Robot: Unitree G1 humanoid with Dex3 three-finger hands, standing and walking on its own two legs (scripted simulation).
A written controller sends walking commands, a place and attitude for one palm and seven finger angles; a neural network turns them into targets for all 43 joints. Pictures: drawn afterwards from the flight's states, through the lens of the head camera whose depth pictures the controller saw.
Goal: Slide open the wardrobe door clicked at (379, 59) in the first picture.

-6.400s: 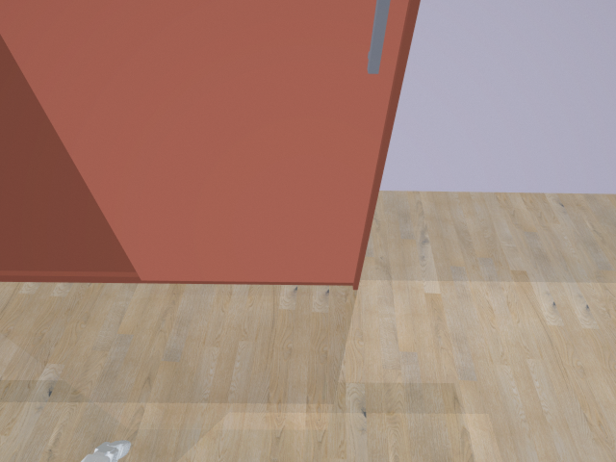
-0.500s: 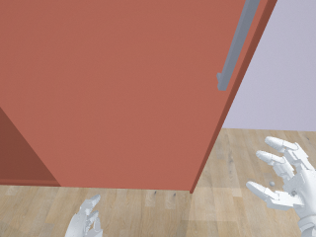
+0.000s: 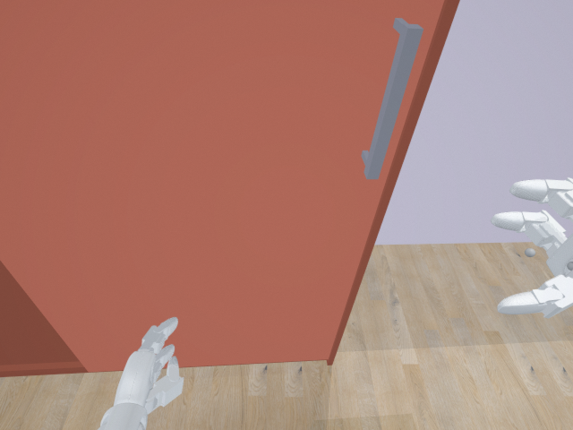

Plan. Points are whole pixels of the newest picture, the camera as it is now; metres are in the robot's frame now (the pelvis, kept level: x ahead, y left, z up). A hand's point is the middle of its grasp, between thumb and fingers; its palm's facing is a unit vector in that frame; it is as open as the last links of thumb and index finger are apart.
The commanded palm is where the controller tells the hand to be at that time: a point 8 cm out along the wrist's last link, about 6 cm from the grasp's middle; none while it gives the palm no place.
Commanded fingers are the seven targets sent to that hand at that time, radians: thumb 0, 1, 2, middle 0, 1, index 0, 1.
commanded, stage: raise the hand with hooked fingers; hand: right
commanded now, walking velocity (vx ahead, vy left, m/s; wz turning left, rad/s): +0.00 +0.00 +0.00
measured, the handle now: (384, 105) +0.51 -0.15 +0.25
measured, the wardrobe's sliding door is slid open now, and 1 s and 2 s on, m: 0.00 0.00 0.00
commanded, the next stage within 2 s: move the hooked fingers beside the handle in 0.76 s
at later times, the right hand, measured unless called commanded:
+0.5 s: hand (540, 199) +0.29 -0.26 +0.25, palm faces +0.03 +0.99 -0.12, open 14.0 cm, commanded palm +0.25 -0.31 +0.27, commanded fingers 0.00 0.50 -0.30 0.30 1.20 0.30 1.20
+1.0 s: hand (545, 194) +0.30 -0.28 +0.25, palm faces +0.06 +0.99 -0.10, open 14.0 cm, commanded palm +0.27 -0.31 +0.27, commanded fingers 0.00 0.50 -0.30 0.30 1.20 0.30 1.20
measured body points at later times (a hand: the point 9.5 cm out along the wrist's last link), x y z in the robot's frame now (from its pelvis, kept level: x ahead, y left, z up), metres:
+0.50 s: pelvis +0.00 +0.01 +0.00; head -0.03 +0.04 +0.45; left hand +0.20 +0.24 -0.06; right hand +0.28 -0.32 +0.26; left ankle +0.01 +0.12 -0.74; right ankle -0.02 -0.11 -0.74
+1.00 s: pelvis +0.01 +0.00 +0.00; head -0.02 +0.03 +0.45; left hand +0.21 +0.22 -0.06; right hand +0.29 -0.33 +0.26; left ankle +0.01 +0.12 -0.74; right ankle -0.02 -0.11 -0.74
